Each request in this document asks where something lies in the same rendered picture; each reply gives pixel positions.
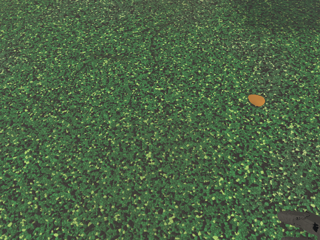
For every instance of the right robot hand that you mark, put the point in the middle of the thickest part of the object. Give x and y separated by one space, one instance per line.
307 220

